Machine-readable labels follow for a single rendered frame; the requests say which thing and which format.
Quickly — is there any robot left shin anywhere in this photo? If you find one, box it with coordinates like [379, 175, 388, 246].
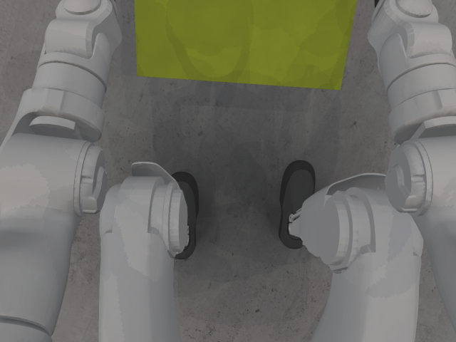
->
[99, 162, 189, 254]

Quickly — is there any carton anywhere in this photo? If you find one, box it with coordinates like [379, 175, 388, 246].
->
[135, 0, 357, 90]

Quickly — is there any left robot forearm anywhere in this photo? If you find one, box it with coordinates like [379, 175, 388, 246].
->
[0, 0, 122, 154]

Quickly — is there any left robot foot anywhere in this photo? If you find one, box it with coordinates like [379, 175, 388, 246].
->
[171, 172, 199, 259]

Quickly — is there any right robot forearm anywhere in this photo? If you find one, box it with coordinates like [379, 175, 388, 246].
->
[367, 0, 456, 145]

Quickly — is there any robot left upper arm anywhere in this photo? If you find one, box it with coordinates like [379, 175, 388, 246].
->
[0, 133, 108, 342]

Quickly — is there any robot right upper arm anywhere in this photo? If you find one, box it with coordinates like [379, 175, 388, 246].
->
[385, 135, 456, 333]

